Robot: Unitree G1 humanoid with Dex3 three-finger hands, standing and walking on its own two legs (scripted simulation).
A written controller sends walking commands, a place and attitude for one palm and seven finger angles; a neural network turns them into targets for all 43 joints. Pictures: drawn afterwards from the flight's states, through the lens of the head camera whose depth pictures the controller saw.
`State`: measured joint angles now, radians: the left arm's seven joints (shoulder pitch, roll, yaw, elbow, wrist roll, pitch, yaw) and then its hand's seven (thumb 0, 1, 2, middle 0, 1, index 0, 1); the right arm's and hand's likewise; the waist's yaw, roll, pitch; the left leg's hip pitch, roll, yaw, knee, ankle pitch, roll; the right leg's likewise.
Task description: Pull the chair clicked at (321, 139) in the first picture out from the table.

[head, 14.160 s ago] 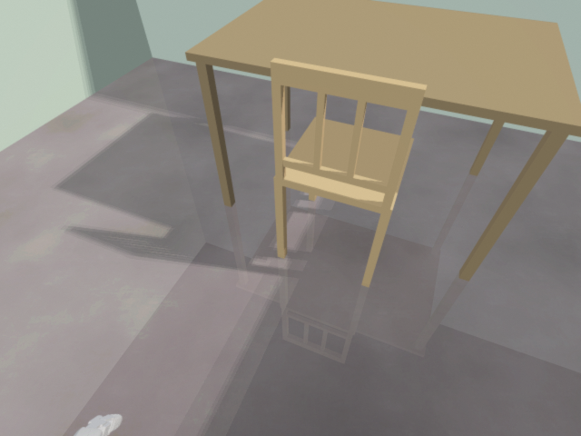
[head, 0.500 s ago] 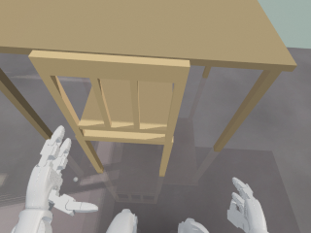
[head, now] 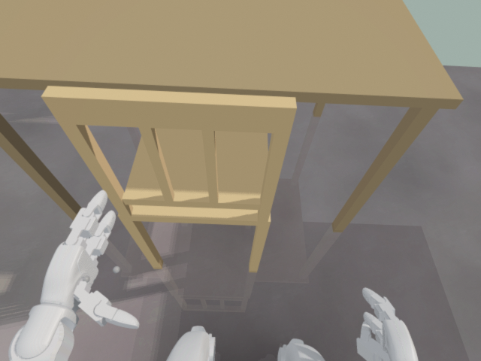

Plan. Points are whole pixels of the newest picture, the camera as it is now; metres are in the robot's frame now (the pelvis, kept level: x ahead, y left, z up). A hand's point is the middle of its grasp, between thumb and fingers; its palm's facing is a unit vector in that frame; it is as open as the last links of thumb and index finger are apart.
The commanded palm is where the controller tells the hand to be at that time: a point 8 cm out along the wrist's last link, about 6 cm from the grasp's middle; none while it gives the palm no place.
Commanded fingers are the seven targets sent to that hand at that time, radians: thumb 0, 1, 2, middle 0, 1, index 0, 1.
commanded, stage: raise the hand toward the chair's back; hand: left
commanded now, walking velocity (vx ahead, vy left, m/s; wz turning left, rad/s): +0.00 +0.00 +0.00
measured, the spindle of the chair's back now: (159, 166) +0.48 +0.20 -0.03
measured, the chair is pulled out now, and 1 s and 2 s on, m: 0.00 0.00 0.00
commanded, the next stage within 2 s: aim the fingers beside a spindle in 0.32 s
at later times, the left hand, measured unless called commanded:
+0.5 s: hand (115, 272) +0.24 +0.20 +0.04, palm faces +0.05 -1.00 -0.06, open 16.9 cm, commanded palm +0.22 +0.25 +0.04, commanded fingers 0.00 -0.50 0.30 -0.06 -0.08 -0.06 -0.08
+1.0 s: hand (135, 255) +0.27 +0.18 +0.02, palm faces -0.01 -1.00 -0.05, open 17.0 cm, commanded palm +0.26 +0.24 +0.02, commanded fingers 0.00 -0.50 0.30 -0.06 -0.08 -0.06 -0.08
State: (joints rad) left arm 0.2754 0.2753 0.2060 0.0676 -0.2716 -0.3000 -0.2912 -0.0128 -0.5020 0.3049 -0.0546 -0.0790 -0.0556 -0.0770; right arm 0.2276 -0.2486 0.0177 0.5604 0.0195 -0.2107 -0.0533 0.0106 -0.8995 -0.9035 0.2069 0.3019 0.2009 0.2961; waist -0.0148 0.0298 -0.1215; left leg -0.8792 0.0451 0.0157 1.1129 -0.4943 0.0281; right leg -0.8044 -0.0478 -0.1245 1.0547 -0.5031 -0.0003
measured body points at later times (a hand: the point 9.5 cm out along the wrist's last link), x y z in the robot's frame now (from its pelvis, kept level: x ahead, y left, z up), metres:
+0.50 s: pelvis -0.01 -0.01 +0.00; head +0.06 +0.00 +0.44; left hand +0.23 +0.25 +0.05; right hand +0.18 -0.25 -0.08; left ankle +0.03 +0.10 -0.66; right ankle +0.01 -0.13 -0.66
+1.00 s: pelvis +0.00 -0.02 -0.01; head +0.08 -0.01 +0.43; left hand +0.27 +0.24 +0.02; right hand +0.16 -0.26 -0.10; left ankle +0.03 +0.10 -0.66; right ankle +0.01 -0.13 -0.66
